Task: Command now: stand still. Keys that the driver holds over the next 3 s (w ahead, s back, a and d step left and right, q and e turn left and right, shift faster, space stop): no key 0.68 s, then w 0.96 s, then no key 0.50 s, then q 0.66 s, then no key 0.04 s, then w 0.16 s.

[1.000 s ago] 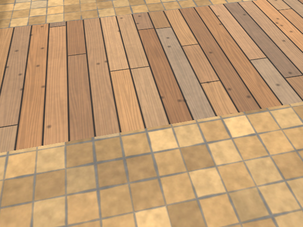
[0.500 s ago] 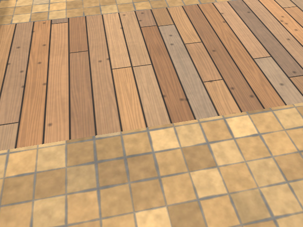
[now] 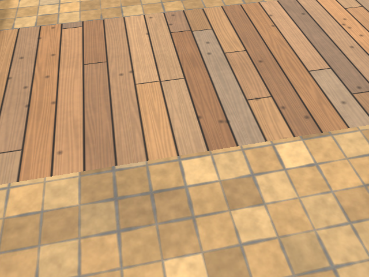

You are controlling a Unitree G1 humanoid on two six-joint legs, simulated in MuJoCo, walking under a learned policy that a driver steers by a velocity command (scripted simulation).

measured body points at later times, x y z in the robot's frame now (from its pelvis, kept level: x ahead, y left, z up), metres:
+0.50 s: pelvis +0.01 -0.01 +0.00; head +0.01 -0.01 +0.45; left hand -0.04 +0.21 -0.16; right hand -0.02 -0.22 -0.17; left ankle +0.03 +0.12 -0.74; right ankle -0.06 -0.09 -0.74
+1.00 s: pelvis +0.08 +0.03 -0.01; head +0.09 +0.05 +0.44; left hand -0.06 +0.25 -0.16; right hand +0.15 -0.21 -0.15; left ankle +0.12 +0.12 -0.73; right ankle -0.06 -0.09 -0.74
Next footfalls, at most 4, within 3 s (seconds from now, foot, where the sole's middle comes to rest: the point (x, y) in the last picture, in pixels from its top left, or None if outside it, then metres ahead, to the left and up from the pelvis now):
1.02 left None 0.18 0.13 -0.78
1.54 right None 0.52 -0.01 -0.78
2.02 left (157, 232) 0.70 0.14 -0.78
2.44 right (207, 249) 0.63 -0.05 -0.78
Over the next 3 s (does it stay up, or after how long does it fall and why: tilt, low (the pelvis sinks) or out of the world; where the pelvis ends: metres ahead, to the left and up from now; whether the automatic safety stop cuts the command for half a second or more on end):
stays up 0.56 0.08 0.00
